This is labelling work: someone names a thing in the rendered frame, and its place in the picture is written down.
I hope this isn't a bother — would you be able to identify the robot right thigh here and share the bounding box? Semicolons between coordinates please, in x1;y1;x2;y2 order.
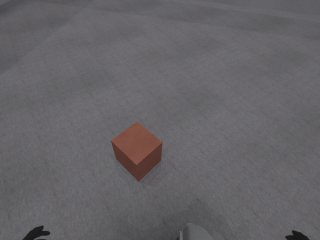
178;225;213;240

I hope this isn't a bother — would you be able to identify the carton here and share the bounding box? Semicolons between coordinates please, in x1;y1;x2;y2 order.
111;122;163;182

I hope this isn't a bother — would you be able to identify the robot left hand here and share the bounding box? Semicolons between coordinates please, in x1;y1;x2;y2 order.
23;225;50;240

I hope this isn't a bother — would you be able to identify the robot right hand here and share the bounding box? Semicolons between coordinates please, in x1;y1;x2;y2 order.
285;230;309;240

